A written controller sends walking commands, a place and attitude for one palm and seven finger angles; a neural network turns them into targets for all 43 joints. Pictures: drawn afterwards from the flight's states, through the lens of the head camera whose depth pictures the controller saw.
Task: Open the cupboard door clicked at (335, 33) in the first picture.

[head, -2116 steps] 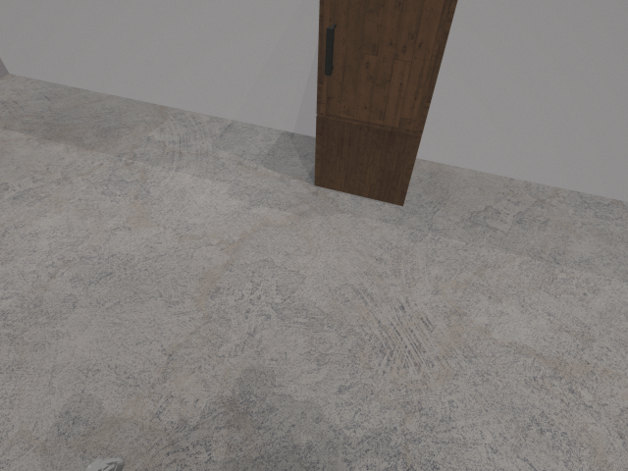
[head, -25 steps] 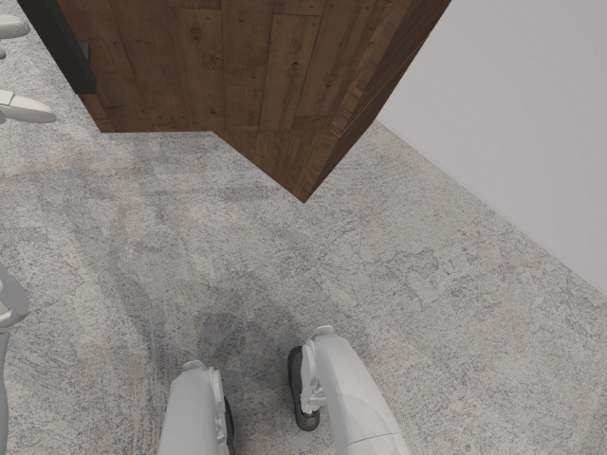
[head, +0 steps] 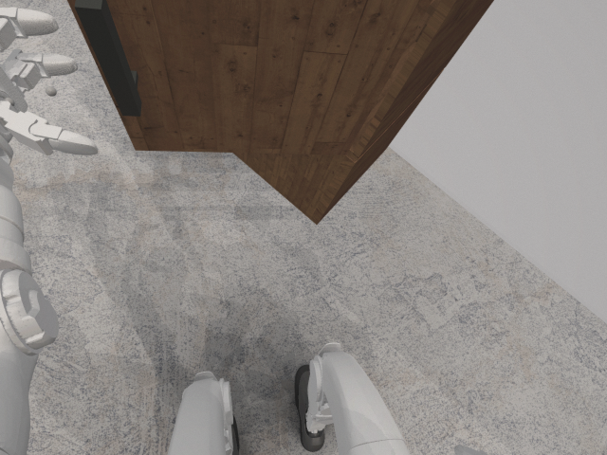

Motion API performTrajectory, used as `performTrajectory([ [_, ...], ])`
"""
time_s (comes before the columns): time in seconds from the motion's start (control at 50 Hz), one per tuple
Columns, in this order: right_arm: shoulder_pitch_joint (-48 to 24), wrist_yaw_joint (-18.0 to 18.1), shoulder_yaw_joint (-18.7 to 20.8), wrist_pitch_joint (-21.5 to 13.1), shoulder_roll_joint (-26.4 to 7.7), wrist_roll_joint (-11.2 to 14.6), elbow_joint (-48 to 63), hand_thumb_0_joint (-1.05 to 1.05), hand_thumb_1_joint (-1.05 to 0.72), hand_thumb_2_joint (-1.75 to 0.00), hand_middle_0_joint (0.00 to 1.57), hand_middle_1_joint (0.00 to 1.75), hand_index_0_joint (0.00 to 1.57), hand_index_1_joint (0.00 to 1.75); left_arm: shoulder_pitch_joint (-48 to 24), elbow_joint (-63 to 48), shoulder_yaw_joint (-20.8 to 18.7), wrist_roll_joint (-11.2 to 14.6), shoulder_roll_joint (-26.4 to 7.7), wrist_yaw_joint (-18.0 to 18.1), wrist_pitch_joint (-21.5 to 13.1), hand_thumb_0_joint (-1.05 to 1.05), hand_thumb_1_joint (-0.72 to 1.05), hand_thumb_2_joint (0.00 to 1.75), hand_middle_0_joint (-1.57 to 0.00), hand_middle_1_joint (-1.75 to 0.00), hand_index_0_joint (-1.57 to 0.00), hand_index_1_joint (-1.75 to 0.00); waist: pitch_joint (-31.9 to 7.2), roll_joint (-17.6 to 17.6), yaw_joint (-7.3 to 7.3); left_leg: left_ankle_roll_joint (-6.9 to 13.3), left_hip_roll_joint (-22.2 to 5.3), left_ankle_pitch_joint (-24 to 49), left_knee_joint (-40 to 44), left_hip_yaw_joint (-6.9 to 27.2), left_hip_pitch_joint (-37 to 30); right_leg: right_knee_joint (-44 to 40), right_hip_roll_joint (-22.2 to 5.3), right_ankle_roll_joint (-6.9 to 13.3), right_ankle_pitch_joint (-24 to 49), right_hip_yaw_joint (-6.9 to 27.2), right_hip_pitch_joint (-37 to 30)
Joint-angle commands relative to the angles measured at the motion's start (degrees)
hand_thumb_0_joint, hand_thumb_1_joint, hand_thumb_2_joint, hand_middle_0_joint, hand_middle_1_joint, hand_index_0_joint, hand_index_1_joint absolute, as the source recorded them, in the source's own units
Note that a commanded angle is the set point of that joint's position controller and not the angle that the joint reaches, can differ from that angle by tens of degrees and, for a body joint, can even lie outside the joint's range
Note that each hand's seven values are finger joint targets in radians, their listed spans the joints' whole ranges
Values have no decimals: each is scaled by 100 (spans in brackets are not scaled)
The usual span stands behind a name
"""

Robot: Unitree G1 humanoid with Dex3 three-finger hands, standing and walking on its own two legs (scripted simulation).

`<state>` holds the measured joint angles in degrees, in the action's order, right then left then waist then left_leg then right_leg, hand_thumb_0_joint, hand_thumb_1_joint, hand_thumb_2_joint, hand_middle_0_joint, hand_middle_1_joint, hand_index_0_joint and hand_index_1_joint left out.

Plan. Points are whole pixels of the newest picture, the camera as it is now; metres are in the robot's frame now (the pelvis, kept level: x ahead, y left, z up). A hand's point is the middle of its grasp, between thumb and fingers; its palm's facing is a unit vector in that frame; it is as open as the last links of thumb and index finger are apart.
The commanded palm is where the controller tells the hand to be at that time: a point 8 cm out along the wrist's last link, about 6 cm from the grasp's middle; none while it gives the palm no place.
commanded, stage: move the hooked fingers beside the handle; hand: left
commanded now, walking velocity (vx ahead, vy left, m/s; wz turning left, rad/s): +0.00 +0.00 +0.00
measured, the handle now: (116, 49) +0.59 +0.18 +0.05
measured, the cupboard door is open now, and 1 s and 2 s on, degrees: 45 45 45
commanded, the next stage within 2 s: slide the fingers in behind the handle in 0.12 s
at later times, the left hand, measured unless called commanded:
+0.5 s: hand (77, 90) +0.53 +0.22 +0.05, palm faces -0.03 -1.00 -0.01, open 14.0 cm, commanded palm +0.52 +0.24 +0.05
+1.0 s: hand (104, 92) +0.54 +0.19 +0.04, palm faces -0.03 -1.00 +0.00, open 14.0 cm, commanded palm +0.52 +0.22 +0.05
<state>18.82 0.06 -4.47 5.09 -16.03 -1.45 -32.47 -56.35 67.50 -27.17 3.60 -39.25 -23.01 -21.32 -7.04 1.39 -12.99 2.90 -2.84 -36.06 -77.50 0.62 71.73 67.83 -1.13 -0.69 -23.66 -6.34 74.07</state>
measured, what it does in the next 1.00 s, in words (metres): stands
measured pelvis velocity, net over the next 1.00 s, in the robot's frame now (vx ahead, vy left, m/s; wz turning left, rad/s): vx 0.00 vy -0.01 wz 0.01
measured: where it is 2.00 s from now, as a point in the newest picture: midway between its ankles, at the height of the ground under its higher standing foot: (270, 445)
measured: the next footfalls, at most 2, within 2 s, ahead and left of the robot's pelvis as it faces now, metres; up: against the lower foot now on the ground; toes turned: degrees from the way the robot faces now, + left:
none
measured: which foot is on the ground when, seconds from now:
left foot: down 0.00-1.00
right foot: down 0.00-1.00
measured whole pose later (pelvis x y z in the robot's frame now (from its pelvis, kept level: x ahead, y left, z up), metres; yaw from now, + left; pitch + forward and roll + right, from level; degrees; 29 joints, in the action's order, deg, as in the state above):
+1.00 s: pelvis +0.00 -0.01 +0.00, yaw +0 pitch +30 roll -5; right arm 19.7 -0.8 -3.9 5.0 -15.1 -1.8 -34.3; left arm -57.4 67.0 -23.5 3.6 -33.1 -17.5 -22.3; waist -7.1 1.7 -12.7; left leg 2.4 -2.6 -35.8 -77.3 0.3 71.9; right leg 68.8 -1.2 -0.2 -23.9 -5.9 74.9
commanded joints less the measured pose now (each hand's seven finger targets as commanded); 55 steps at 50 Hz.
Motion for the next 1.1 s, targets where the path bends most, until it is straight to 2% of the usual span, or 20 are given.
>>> performTrajectory([
  [0.0, 1233, 55, 421, -4, -1209, -1, 136, 0, -90, -90, 20, 30, 20, 30, -2261, -1342, -220, 131, -1621, 40, -493, 0, -50, 30, -30, -120, -30, -120, -3359, 1538, 71, -385, 25, 3846, 967, 601, -2686, -323, 328, 232, 1396, 202, -1542],
  [0.06, 1193, 68, 402, -5, -1195, 17, 128, 0, -90, -90, 20, 30, 20, 30, -2422, -1259, -67, 175, -1442, -8, -464, 0, -50, 30, -30, -120, -30, -120, -3135, 1432, -35, -328, 45, 3535, 972, 580, -2498, -342, 334, 237, 1306, 203, -1500],
  [0.08, 1217, 81, 407, 5, -1226, 5, 110, 0, -90, -90, 20, 30, 20, 30, -2462, -1323, -184, 155, -1626, -8, -480, 0, -50, 30, -30, -120, -30, -120, -3314, 1470, 19, -346, 41, 3595, 963, 595, -2553, -320, 328, 235, 1336, 214, -1560],
  [0.14, 1207, 78, 409, -5, -1211, 16, 114, 0, -90, -90, 20, 30, 20, 30, -2306, -1316, -166, 179, -1566, -26, -449, 0, -50, 30, -30, -120, -30, -120, -3416, 1402, 51, -337, 57, 3558, 971, 571, -2529, -344, 328, 227, 1371, 226, -1678],
  [0.22, 1197, 81, 381, -11, -1209, 15, 62, 0, -90, -90, 20, 30, 20, 30, -2488, -1047, 60, 162, -1324, -24, -360, 0, -50, 30, -30, -120, -30, -120, -3029, 1271, -86, -277, 70, 3056, 965, 554, -2209, -367, 334, 221, 1133, 220, -1477],
  [0.26, 1219, 98, 385, -38, -1213, 12, 72, 0, -90, -90, 20, 30, 20, 30, -2644, -1142, 110, 155, -1291, 10, -386, 0, -50, 30, -30, -120, -30, -120, -3133, 1343, -111, -277, 79, 2975, 1000, 597, -2284, -355, 328, 245, 1068, 214, -1428],
  [0.36, 1292, 74, 402, -67, -1185, -20, 25, 0, -90, -90, 20, 30, 20, 30, -2711, -1146, 122, 144, -1182, 141, -428, 0, -50, 30, -30, -120, -30, -120, -3309, 1438, -91, -313, 89, 3150, 970, 615, -2398, -322, 326, 257, 1149, 207, -1415],
  [0.4, 1284, 61, 395, -51, -1183, -16, 43, 0, -90, -90, 20, 30, 20, 30, -2535, -998, 3, 118, -1279, 209, -381, 0, -50, 30, -30, -120, -30, -120, -3230, 1231, -56, -248, 98, 2970, 954, 521, -2144, -366, 329, 231, 1183, 257, -1612],
  [0.46, 1292, 35, 389, -50, -1155, -22, 115, 0, -90, -90, 20, 30, 20, 30, -2450, -1180, -133, 37, -1452, 313, -428, 0, -50, 30, -30, -120, -30, -120, -3431, 1352, 54, -243, 111, 3031, 974, 498, -2134, -316, 328, 259, 1284, 279, -1803],
  [0.58, 1256, 29, 395, -64, -1140, -9, 116, 0, -90, -90, 20, 30, 20, 30, -2481, -1208, -122, 54, -1398, 409, -494, 0, -50, 30, -30, -120, -30, -120, -3338, 1203, 20, -189, 121, 2720, 993, 414, -1888, -381, 320, 221, 1252, 341, -1995],
  [0.64, 1239, 46, 380, -90, -1140, 5, 85, 0, -90, -90, 20, 30, 20, 30, -2540, -1021, -18, 55, -1291, 427, -448, 0, -50, 30, -30, -120, -30, -120, -3073, 960, -81, -135, 129, 2397, 998, 368, -1606, -445, 322, 195, 1096, 368, -2007],
  [0.68, 1261, 54, 381, -116, -1145, -8, 87, 0, -90, -90, 20, 30, 20, 30, -2626, -1176, -18, 21, -1343, 433, -522, 0, -50, 30, -30, -120, -30, -120, -3318, 1245, -21, -174, 138, 2593, 1011, 407, -1839, -378, 308, 225, 1174, 358, -1971],
  [0.7, 1246, 40, 394, -128, -1126, -14, 61, 0, -90, -90, 20, 30, 20, 30, -2653, -1175, 117, 29, -1142, 430, -518, 0, -50, 30, -30, -120, -30, -120, -3335, 1331, -70, -190, 132, 2668, 992, 419, -1949, -376, 307, 223, 1179, 338, -1830],
  [0.76, 1291, 31, 413, -126, -1135, -22, 38, 0, -90, -90, 20, 30, 20, 30, -2602, -1097, 124, 80, -1045, 424, -507, 0, -50, 30, -30, -120, -30, -120, -3365, 1179, -106, -184, 125, 2851, 940, 433, -1990, -351, 315, 228, 1331, 337, -1844],
  [0.8, 1314, 23, 426, -111, -1132, -33, 26, 0, -90, -90, 20, 30, 20, 30, -2573, -1232, 77, 75, -1091, 427, -517, 0, -50, 30, -30, -120, -30, -120, -3517, 1331, -14, -231, 117, 3080, 954, 459, -2147, -315, 301, 236, 1472, 316, -1907],
  [0.84, 1306, -17, 459, -102, -1095, -38, 11, 0, -90, -90, 20, 30, 20, 30, -2488, -1320, 318, 100, -691, 437, -499, 0, -50, 30, -30, -120, -30, -120, -3518, 1438, -29, -277, 103, 3315, 968, 489, -2420, -343, 305, 234, 1497, 282, -1744],
  [0.92, 1309, -13, 467, -51, -1090, -31, -19, 0, -90, -90, 20, 30, 20, 30, -2508, -1146, 305, 107, -612, 574, -454, 0, -50, 30, -30, -120, -30, -120, -3223, 1090, -86, -249, 106, 3091, 999, 477, -2161, -383, 304, 213, 1438, 275, -1787],
  [0.96, 1303, -12, 469, -66, -1075, -44, 20, 0, -90, -90, 20, 30, 20, 30, -2631, -1400, 222, 72, -720, 684, -542, 0, -50, 30, -30, -120, -30, -120, -3394, 1222, -26, -242, 123, 3135, 1003, 460, -2237, -348, 299, 238, 1492, 305, -1856],
  [1.0, 1275, -38, 485, -77, -1042, -61, -3, 0, -90, -90, 20, 30, 20, 30, -2597, -1391, 350, 31, -518, 776, -605, 0, -50, 30, -30, -120, -30, -120, -3419, 1376, -31, -296, 119, 3258, 1003, 482, -2407, -346, 293, 229, 1462, 284, -1721],
  [1.08, 1286, -49, 486, -72, -1045, -72, -5, 0, -90, -90, 20, 30, 20, 30, -2533, -1293, 257, 9, -575, 898, -700, 0, -50, 30, -30, -120, -30, -120, -3386, 1211, -20, -294, 117, 3290, 1016, 467, -2348, -349, 289, 227, 1536, 296, -1847],
])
